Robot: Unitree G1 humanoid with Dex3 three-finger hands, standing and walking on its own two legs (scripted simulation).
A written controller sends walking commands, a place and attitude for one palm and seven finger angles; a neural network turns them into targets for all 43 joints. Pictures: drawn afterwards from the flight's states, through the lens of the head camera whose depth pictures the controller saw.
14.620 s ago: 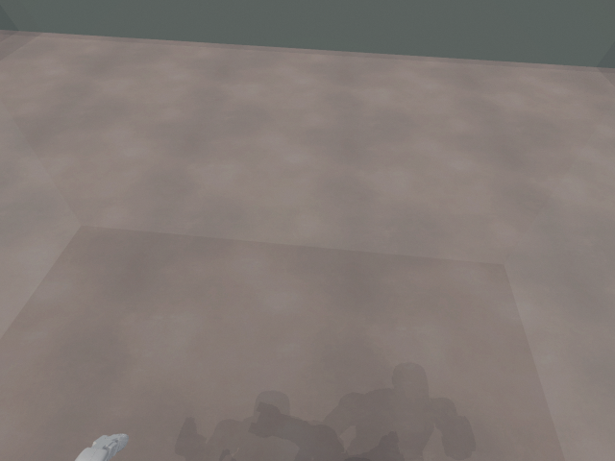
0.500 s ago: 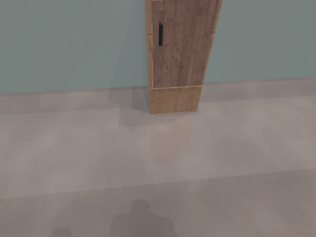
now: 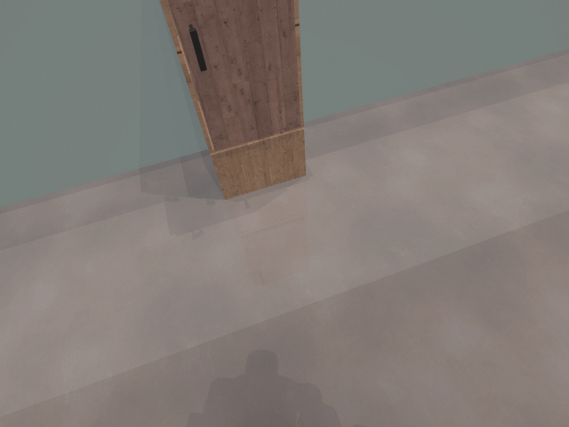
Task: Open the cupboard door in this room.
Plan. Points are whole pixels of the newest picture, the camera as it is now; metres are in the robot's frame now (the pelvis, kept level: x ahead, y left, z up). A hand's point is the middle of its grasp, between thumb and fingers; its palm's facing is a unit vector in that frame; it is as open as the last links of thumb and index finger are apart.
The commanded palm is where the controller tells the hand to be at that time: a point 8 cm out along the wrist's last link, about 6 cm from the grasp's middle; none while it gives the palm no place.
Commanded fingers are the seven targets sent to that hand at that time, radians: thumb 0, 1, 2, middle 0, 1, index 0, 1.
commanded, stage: walk to a spot facing it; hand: left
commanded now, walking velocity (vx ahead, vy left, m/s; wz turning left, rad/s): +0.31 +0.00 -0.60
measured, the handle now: (197, 47) +1.13 +0.35 -0.01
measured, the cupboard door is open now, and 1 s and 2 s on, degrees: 0 0 0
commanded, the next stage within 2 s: turn to face it in 1.04 s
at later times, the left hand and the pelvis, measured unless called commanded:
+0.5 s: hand out of the picture +0.10 +0.15 -0.15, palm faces -0.10 -0.98 -0.19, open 7.4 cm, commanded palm none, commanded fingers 0.00 0.90 0.90 -0.20 -0.30 -0.20 -0.30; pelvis +0.18 -0.02 +0.00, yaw -14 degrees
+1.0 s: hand (283, 206) +0.59 +0.06 -0.15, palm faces -0.49 -0.85 -0.20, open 7.4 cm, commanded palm none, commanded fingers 0.00 0.90 0.90 -0.20 -0.30 -0.20 -0.30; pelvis +0.37 -0.04 +0.01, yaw -29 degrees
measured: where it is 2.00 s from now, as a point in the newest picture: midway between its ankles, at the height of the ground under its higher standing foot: (350, 353)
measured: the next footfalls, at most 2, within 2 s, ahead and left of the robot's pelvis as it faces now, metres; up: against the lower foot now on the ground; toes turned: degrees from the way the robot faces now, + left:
left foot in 0.54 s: +0.36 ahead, +0.05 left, +0.00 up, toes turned -9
right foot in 1.10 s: +0.46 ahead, -0.21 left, +0.00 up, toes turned -41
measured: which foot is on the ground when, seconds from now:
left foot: down 0.00-0.02, up 0.04-0.52, down 0.54-1.00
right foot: down 0.00-0.56, up 0.58-1.00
